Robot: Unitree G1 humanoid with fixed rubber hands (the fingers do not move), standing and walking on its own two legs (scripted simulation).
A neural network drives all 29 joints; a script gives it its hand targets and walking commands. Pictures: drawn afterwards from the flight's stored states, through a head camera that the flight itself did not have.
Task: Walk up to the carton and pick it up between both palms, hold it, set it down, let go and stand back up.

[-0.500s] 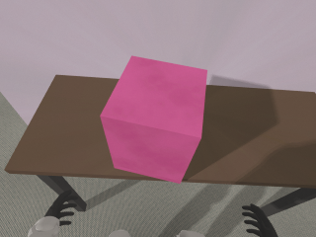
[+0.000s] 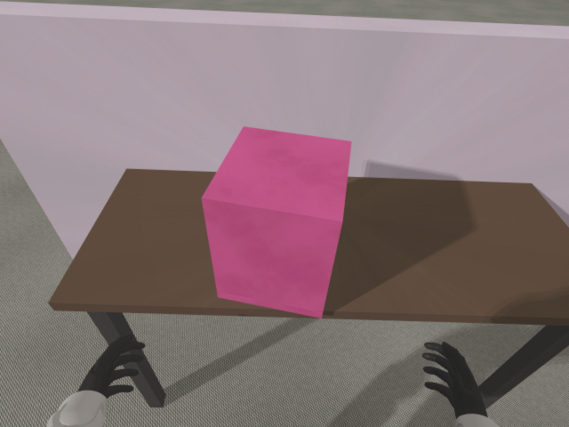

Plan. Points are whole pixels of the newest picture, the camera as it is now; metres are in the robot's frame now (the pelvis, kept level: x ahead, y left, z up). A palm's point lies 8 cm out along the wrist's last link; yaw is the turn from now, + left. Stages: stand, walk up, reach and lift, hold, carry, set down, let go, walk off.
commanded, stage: reach and lift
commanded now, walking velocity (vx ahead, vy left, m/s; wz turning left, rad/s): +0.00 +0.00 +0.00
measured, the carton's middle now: (282, 222) +0.47 +0.01 +0.03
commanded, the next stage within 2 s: none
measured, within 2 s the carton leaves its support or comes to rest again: neither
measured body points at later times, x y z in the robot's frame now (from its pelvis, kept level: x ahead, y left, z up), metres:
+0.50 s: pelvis -0.01 +0.01 +0.01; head -0.03 +0.03 +0.46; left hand +0.22 +0.25 +0.01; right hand +0.16 -0.20 +0.00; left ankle +0.00 +0.09 -0.72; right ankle +0.03 -0.08 -0.72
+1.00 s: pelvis +0.00 +0.02 +0.01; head -0.01 +0.04 +0.46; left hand +0.24 +0.24 +0.03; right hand +0.19 -0.16 +0.02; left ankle +0.00 +0.09 -0.72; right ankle +0.03 -0.08 -0.72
